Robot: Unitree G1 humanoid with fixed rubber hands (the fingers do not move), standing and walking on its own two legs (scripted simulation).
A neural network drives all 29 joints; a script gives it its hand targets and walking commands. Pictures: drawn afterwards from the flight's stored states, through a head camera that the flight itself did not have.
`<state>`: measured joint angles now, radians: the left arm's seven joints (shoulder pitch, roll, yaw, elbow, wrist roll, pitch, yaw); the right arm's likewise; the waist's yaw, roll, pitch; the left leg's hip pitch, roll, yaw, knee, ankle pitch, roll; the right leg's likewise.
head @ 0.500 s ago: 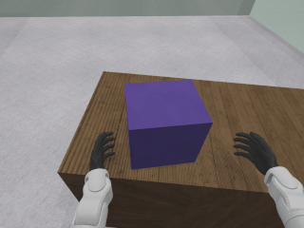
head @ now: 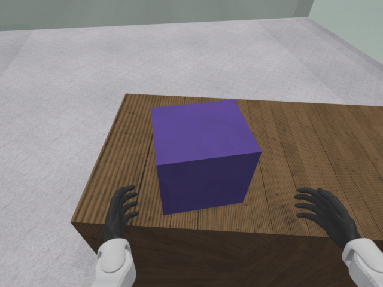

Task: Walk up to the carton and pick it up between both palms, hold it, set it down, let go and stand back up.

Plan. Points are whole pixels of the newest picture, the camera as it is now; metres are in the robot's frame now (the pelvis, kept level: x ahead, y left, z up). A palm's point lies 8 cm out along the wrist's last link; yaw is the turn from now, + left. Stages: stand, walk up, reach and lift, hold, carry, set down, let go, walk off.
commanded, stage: set down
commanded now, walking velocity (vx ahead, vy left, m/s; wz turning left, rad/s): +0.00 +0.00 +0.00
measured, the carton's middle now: (199, 157) +0.41 +0.03 +0.03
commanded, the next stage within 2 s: let go in 1.80 s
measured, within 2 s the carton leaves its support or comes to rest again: neither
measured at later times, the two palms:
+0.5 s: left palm (110, 240) +0.19 +0.19 +0.01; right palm (332, 255) +0.20 -0.24 +0.01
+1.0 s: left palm (95, 261) +0.16 +0.22 -0.02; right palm (323, 265) +0.18 -0.23 -0.01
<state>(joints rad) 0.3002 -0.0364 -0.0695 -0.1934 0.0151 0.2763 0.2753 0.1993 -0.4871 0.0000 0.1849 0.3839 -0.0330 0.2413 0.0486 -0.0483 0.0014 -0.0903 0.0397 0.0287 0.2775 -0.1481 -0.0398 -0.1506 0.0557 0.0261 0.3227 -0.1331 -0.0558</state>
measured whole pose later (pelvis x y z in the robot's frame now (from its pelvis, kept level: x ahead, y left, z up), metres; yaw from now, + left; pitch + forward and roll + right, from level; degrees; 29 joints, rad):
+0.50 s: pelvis +0.01 +0.02 +0.00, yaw +0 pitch -1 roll +0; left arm 0.38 0.02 -0.10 -0.12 0.00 0.19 0.25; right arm 0.32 -0.42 -0.04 0.20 0.30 -0.05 0.24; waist 0.03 -0.02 0.02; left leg -0.11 0.02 0.04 0.30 -0.17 -0.01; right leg -0.16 0.04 0.04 0.32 -0.14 -0.03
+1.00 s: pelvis +0.01 +0.02 +0.00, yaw +0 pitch -2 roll +0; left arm 0.40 0.09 -0.02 0.08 0.00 0.12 0.15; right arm 0.36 -0.35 -0.01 0.28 0.23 -0.11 0.16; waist 0.04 -0.01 0.03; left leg -0.06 0.03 0.03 0.28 -0.17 -0.02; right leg -0.11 0.05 0.03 0.28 -0.13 -0.03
